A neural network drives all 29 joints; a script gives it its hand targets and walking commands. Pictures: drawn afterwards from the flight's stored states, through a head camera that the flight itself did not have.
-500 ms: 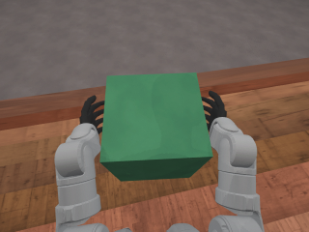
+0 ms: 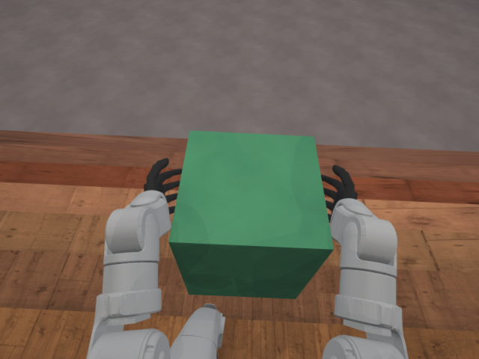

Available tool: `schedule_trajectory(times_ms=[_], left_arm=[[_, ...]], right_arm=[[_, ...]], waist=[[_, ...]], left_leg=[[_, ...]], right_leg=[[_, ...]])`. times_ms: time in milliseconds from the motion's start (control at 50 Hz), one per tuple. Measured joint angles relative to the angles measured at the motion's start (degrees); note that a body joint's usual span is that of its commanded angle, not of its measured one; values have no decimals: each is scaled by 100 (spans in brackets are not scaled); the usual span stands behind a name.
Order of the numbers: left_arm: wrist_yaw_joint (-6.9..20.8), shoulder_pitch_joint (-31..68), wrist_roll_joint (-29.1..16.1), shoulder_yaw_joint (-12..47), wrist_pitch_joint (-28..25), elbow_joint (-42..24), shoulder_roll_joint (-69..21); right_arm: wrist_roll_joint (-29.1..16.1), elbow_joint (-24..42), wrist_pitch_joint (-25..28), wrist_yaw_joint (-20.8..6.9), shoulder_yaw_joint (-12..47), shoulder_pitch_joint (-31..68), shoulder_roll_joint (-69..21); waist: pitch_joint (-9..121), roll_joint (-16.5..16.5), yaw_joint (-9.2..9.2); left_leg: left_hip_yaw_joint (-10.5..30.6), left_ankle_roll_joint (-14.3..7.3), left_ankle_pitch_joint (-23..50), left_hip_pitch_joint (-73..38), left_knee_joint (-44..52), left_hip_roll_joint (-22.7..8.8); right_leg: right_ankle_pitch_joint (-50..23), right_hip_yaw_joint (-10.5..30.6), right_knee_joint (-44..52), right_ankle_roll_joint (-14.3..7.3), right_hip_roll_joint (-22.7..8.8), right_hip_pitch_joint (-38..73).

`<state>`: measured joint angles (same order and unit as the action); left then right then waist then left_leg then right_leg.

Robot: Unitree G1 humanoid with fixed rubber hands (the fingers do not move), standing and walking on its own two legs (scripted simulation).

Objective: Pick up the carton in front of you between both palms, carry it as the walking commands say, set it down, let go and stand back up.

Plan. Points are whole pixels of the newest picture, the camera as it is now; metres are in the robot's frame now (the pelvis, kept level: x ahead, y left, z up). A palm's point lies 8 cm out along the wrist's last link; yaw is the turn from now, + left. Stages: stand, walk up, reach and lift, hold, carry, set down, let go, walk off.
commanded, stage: carry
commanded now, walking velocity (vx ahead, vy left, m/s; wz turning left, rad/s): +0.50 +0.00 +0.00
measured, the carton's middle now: (246, 221) +0.33 +0.04 +0.01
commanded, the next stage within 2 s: none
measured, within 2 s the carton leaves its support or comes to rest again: neither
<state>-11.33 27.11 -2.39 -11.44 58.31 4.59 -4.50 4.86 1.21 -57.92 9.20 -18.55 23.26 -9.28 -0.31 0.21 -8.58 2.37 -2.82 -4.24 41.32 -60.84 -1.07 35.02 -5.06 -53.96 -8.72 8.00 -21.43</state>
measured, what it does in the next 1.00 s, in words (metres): goes down: left foot 0.12 m lower, then right foot 0.12 m lower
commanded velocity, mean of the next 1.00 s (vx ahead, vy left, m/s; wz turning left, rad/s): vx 0.50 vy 0.00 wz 0.00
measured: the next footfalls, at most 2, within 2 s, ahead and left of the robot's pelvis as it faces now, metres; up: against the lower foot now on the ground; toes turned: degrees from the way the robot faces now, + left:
left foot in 0.14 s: +0.26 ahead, +0.09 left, -0.12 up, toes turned +2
right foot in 0.52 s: +0.58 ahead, -0.06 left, -0.25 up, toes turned -2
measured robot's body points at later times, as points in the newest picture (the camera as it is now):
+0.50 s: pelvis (259, 230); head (285, 53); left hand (223, 110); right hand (330, 119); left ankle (221, 347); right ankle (266, 274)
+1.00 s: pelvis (260, 158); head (279, 39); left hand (237, 82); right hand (309, 93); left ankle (241, 235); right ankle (270, 253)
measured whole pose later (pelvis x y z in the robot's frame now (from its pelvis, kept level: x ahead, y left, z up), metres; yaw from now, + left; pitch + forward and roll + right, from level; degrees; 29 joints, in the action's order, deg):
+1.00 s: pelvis +0.80 +0.02 -0.34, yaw +0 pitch +3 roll +1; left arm -10.7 19.6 -1.0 -11.5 48.1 0.9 -4.7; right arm -0.3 -1.5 -48.9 10.3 -9.8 20.7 -5.6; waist 3.4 -0.7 4.6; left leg -5.4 -6.6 -19.5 25.3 -40.6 5.5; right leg 35.0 1.1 -93.8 -3.1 3.2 -29.9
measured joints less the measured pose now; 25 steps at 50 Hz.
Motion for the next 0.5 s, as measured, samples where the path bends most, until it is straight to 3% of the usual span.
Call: schedule_trajectory(times_ms=[40, 120, 140, 160, 180, 200, 240, 280, 320, 380, 420, 460, 500], left_arm=[[16, -16, -22, 17, -211, 5, -80], [144, -177, 69, 43, -536, -200, -222], [187, -253, 94, 23, -579, -309, -189], [248, -322, 100, -7, -634, -412, -146], [265, -390, 86, -13, -687, -505, -114], [268, -451, 87, -13, -728, -570, -90], [234, -654, 160, -78, -760, -683, -171], [206, -852, 276, -178, -780, -774, -330], [204, -1012, 364, -237, -811, -863, -443], [212, -1144, 402, -230, -872, -1055, -430], [190, -1179, 406, -216, -921, -1209, -372], [161, -1222, 417, -166, -942, -1331, -294], [134, -1156, 451, -70, -919, -1260, -243]], right_arm=[[-39, 199, 158, -58, -12, -174, -15], [-139, 469, 465, -135, 147, -460, 36], [-147, 441, 535, -148, 240, -449, 27], [-140, 405, 587, -132, 352, -389, 37], [-160, 359, 624, -111, 441, -324, 78], [-220, 292, 673, -80, 527, -291, 128], [-397, 178, 694, 9, 706, -333, 254], [-577, 111, 680, 63, 811, -412, 344], [-713, 35, 705, 103, 859, -449, 388], [-837, -29, 777, 139, 913, -345, 397], [-875, -44, 849, 145, 972, -233, 399], [-879, -38, 883, 145, 1017, -155, 388], [-830, -11, 845, 125, 991, -155, 415]], waist=[[-134, -70, 29], [-157, -165, 258], [-146, -106, 432], [-140, -65, 617], [-114, -92, 803], [-115, -72, 981], [-108, -102, 1287], [-116, -126, 1485], [-138, -86, 1588], [-131, 10, 1669], [-82, 118, 1677], [42, 225, 1645], [187, 250, 1406]], left_leg=[[-47, -4, 1020, -129, 1089, -5], [-508, -133, 1983, -963, 2876, 131], [-665, -244, 1579, -1276, 2995, 220], [-704, -318, 482, -1498, 2901, 318], [-675, -339, -584, -1588, 2706, 396], [-690, -354, -1203, -1547, 2400, 493], [-739, -372, -1516, -1507, 1904, 587], [-748, -413, -1917, -1615, 1580, 619], [-736, -399, -2302, -1830, 1453, 625], [-668, -345, -2875, -2112, 1156, 613], [-621, -293, -3390, -2330, 836, 616], [-586, -238, -3980, -2609, 477, 641], [-648, -142, -4109, -2778, -334, 563]], right_leg=[[458, 58, -304, 21, 15, 132], [1363, 91, -1156, 79, -4, 456], [752, 42, -1762, 125, -118, 402], [337, 13, -2630, 182, -240, 125], [249, 64, -3431, 325, -272, -198], [224, 215, -3976, 437, -303, -530], [34, 547, -4148, 530, -354, -1131], [-367, 789, -3419, 590, -510, -1629], [-813, 860, -2079, 672, -722, -1898], [-2708, 743, -625, 611, -929, -2122], [-4143, 639, 696, 611, -964, -1945], [-4931, 449, 1837, 611, -945, -1565], [-5372, 121, 2227, 500, -846, -1078]])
